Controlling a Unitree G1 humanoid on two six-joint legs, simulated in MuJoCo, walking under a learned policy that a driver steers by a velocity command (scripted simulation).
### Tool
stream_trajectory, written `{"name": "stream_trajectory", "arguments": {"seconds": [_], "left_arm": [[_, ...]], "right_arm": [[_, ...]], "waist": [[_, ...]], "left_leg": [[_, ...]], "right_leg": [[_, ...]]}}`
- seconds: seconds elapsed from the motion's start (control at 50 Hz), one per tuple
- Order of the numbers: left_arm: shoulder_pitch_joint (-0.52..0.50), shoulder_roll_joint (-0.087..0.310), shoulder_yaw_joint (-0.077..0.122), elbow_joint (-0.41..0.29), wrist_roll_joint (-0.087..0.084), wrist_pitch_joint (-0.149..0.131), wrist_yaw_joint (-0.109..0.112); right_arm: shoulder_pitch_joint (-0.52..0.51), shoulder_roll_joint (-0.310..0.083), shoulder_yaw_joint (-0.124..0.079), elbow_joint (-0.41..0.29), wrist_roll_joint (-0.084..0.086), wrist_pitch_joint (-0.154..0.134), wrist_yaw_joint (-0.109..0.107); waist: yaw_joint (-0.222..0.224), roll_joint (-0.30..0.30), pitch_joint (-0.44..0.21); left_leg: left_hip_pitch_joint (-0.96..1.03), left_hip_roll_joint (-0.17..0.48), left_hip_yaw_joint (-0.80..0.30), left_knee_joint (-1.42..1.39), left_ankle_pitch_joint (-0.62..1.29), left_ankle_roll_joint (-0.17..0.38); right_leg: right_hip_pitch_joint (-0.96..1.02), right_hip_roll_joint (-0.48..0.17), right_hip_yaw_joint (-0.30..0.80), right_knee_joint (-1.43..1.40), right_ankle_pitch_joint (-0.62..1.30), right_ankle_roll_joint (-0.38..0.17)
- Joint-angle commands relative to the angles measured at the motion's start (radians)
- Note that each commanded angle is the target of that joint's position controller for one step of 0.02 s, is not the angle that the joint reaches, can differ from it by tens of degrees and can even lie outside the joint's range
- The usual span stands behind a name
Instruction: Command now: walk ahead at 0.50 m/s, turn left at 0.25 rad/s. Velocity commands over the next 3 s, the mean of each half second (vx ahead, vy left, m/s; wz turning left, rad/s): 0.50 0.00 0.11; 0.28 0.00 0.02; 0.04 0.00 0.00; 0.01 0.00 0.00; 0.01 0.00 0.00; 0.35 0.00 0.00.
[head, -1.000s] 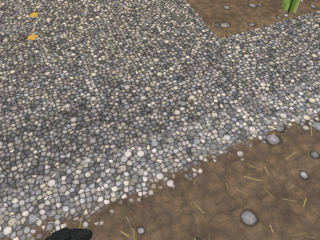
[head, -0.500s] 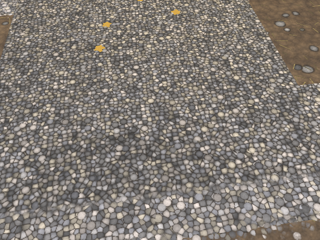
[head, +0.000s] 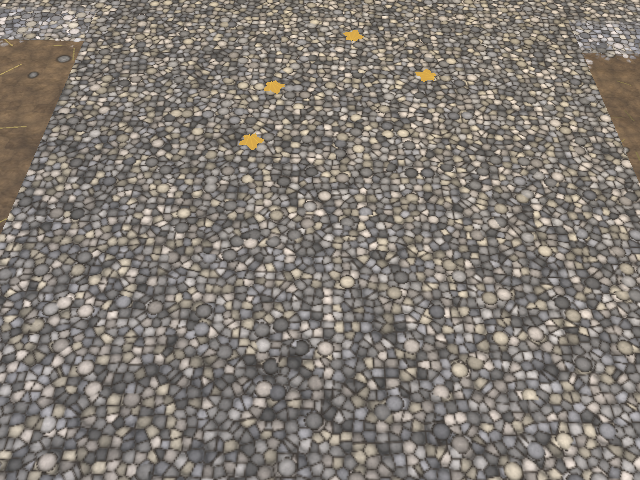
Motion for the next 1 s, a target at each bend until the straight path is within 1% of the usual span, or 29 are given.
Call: {"name": "stream_trajectory", "arguments": {"seconds": [0.02,0.06,0.08,0.1,0.12,0.14,0.16,0.18,0.2,0.22,0.24,0.28,0.38,0.46,0.52,0.58,0.62,0.64,0.66,0.68,0.7,0.72,0.74,0.76,0.78,0.82,0.88,0.94,1.0], "left_arm": [[-0.115,0.086,0.016,-0.103,-0.005,-0.027,-0.002],[-0.007,0.114,0.029,-0.074,-0.007,-0.034,0.006],[0.113,0.130,0.039,-0.035,-0.008,-0.041,0.015],[0.257,0.162,0.052,0.003,0.002,-0.051,0.028],[0.389,0.248,0.069,0.006,0.028,-0.057,0.042],[0.386,0.289,0.087,0.035,0.009,-0.039,0.032],[0.286,0.201,0.070,0.012,-0.011,-0.030,0.022],[0.216,0.134,0.053,0.001,-0.018,-0.032,0.017],[0.185,0.102,0.043,0.008,-0.011,-0.036,0.017],[0.188,0.084,0.035,0.026,-0.014,-0.043,0.020],[0.198,0.095,0.037,0.038,-0.015,-0.051,0.021],[0.243,0.099,0.039,0.066,-0.026,-0.068,0.016],[0.319,0.104,0.041,0.117,-0.032,-0.069,0.016],[0.374,0.113,0.041,0.151,-0.032,-0.067,0.017],[0.411,0.120,0.041,0.176,-0.025,-0.063,0.022],[0.401,0.134,0.043,0.192,-0.019,-0.056,0.031],[0.375,0.135,0.042,0.200,-0.020,-0.048,0.036],[0.370,0.124,0.036,0.198,-0.031,-0.047,0.038],[0.374,0.083,0.021,0.158,-0.044,-0.052,0.041],[0.542,0.013,0.013,0.182,-0.075,-0.041,0.043],[0.464,0.114,0.039,0.200,-0.039,-0.026,0.055],[0.390,0.082,0.035,0.179,-0.037,-0.027,0.051],[0.357,0.061,0.030,0.178,-0.030,-0.024,0.049],[0.300,0.066,0.032,0.171,-0.020,-0.007,0.042],[0.376,0.039,0.028,0.186,-0.014,0.009,0.036],[0.390,0.016,0.024,0.211,-0.007,0.028,0.037],[0.340,0.013,0.021,0.216,-0.007,0.038,0.040],[0.263,0.012,0.012,0.216,-0.016,0.049,0.050],[0.218,0.019,0.007,0.224,-0.016,0.055,0.060]], "right_arm": [[0.062,-0.154,-0.029,-0.026,-0.008,-0.011,-0.013],[0.020,-0.173,-0.031,-0.031,-0.011,-0.016,-0.018],[0.007,-0.179,-0.031,-0.029,-0.013,-0.017,-0.015],[0.006,-0.160,-0.024,-0.032,-0.010,-0.020,-0.010],[0.056,-0.076,-0.001,-0.068,0.012,-0.024,-0.006],[0.147,-0.078,-0.005,-0.059,0.023,-0.022,-0.004],[0.088,-0.132,-0.011,-0.046,-0.010,-0.013,-0.010],[0.002,-0.121,-0.008,-0.058,-0.016,-0.013,0.000],[-0.032,-0.099,-0.002,-0.068,-0.013,-0.012,0.007],[-0.055,-0.091,-0.001,-0.076,-0.025,-0.003,0.014],[-0.017,-0.079,0.004,-0.065,-0.030,0.008,0.020],[-0.021,-0.072,0.007,-0.059,-0.034,0.019,0.025],[-0.223,-0.052,0.022,-0.119,-0.032,0.023,0.034],[-0.360,-0.023,0.040,-0.157,-0.023,0.017,0.037],[-0.423,-0.031,0.042,-0.176,-0.020,0.012,0.033],[-0.415,-0.049,0.035,-0.179,-0.022,0.005,0.026],[-0.241,-0.061,0.024,-0.116,-0.032,-0.012,0.012],[-0.094,-0.085,0.013,-0.066,-0.048,-0.027,0.001],[0.065,-0.166,-0.005,-0.040,-0.070,-0.037,-0.012],[0.057,-0.236,-0.026,-0.031,-0.041,-0.023,-0.008],[0.012,-0.173,-0.018,-0.043,0.006,-0.014,-0.001],[-0.088,-0.111,0.003,-0.049,0.009,-0.017,-0.002],[-0.143,-0.056,0.019,-0.052,0.003,-0.019,-0.002],[-0.183,-0.024,0.032,-0.048,0.008,-0.018,-0.006],[-0.188,-0.027,0.037,-0.040,0.004,-0.024,-0.010],[-0.163,-0.032,0.040,-0.014,0.004,-0.039,-0.010],[-0.166,-0.056,0.041,0.006,-0.006,-0.036,-0.013],[-0.128,-0.060,0.044,0.036,-0.010,-0.020,-0.015],[-0.116,-0.055,0.046,0.056,-0.014,0.000,-0.020]], "waist": [[-0.008,0.114,0.010],[0.052,0.124,-0.014],[0.108,0.102,-0.070],[0.172,0.060,-0.162],[0.189,-0.082,-0.306],[0.137,-0.280,-0.356],[0.109,-0.083,-0.189],[0.106,0.012,-0.085],[0.085,0.023,-0.032],[0.069,-0.001,-0.005],[0.053,-0.052,-0.024],[0.048,-0.046,-0.032],[0.080,-0.026,0.018],[0.116,-0.030,0.029],[0.131,-0.032,0.037],[0.106,-0.035,0.035],[0.030,-0.024,-0.044],[-0.027,0.002,-0.133],[-0.067,0.114,-0.272],[0.008,0.322,-0.408],[0.007,0.113,-0.335],[0.041,0.116,-0.195],[0.064,0.088,-0.118],[0.085,0.063,-0.076],[0.119,0.143,-0.084],[0.131,0.132,-0.086],[0.139,0.117,-0.105],[0.105,0.144,-0.112],[0.086,0.140,-0.074]], "left_leg": [[0.037,0.302,-0.151,0.003,0.551,0.093],[0.028,0.305,-0.139,0.085,0.718,0.062],[0.021,0.273,-0.107,0.224,0.815,0.046],[-0.067,0.223,-0.064,0.422,0.732,0.028],[-0.288,0.134,-0.004,0.743,0.372,-0.005],[-0.517,-0.006,0.038,0.966,-0.233,-0.024],[-0.606,0.071,-0.017,1.035,-0.180,-0.014],[-0.606,0.109,-0.013,1.004,-0.102,-0.016],[-0.584,0.145,-0.001,0.941,-0.058,-0.018],[-0.560,0.170,0.010,0.889,-0.037,-0.024],[-0.524,0.173,0.025,0.871,-0.024,-0.036],[-0.530,0.183,0.050,0.853,-0.005,-0.052],[-0.674,0.234,0.116,0.670,0.142,-0.095],[-0.628,0.216,0.160,0.454,0.246,-0.099],[-0.603,0.195,0.174,0.363,0.246,-0.077],[-0.543,0.170,0.175,0.302,0.164,-0.035],[-0.330,0.106,0.196,0.213,0.167,0.001],[-0.114,0.137,0.171,0.172,0.301,0.028],[0.153,0.385,-0.063,0.221,0.577,0.077],[0.332,0.621,-0.403,0.192,0.902,0.247],[0.221,0.546,-0.319,0.177,0.926,0.220],[0.096,0.506,-0.189,0.142,0.946,0.192],[-0.003,0.457,-0.112,0.095,0.914,0.153],[-0.100,0.383,-0.048,0.039,0.837,0.089],[-0.160,0.400,-0.009,0.037,0.933,0.107],[-0.212,0.378,0.046,0.029,1.000,0.121],[-0.210,0.340,0.098,0.034,0.946,0.100],[-0.220,0.332,0.092,0.024,0.751,0.088],[-0.256,0.346,0.035,0.002,0.432,0.093]], "right_leg": [[0.037,0.041,-0.024,-0.080,-0.023,-0.040],[0.198,0.082,-0.031,-0.133,-0.107,-0.075],[0.340,0.115,-0.049,-0.183,-0.123,-0.095],[0.550,0.059,0.002,-0.212,-0.116,-0.128],[0.809,-0.198,0.337,-0.241,-0.267,-0.201],[0.888,-0.343,0.749,-0.389,-0.297,-0.306],[0.759,-0.306,0.671,-0.404,-0.393,-0.293],[0.630,-0.258,0.514,-0.418,-0.363,-0.276],[0.545,-0.204,0.401,-0.450,-0.277,-0.242],[0.496,-0.147,0.309,-0.470,-0.187,-0.206],[0.481,-0.139,0.267,-0.476,-0.108,-0.207],[0.484,-0.124,0.215,-0.491,0.022,-0.222],[0.538,-0.088,0.116,-0.550,0.101,-0.228],[0.568,-0.072,0.061,-0.538,0.188,-0.210],[0.634,-0.101,0.061,-0.507,0.251,-0.208],[0.700,-0.136,0.062,-0.437,0.392,-0.196],[0.705,-0.098,0.026,-0.216,0.669,-0.157],[0.617,-0.053,-0.007,-0.035,0.597,-0.128],[0.410,0.013,-0.049,0.261,0.175,-0.099],[0.166,0.188,-0.039,0.576,-0.592,-0.070],[0.143,0.137,0.080,0.612,-0.533,-0.078],[0.113,0.109,0.077,0.584,-0.475,-0.074],[0.120,0.076,0.066,0.524,-0.430,-0.067],[0.174,0.053,0.051,0.456,-0.394,-0.062],[0.254,0.056,0.054,0.418,-0.367,-0.048],[0.314,0.071,0.043,0.370,-0.335,-0.027],[0.325,0.066,0.012,0.209,-0.276,-0.017],[0.367,0.064,-0.010,0.080,-0.238,-0.021],[0.404,0.057,-0.014,-0.021,-0.257,-0.030]]}}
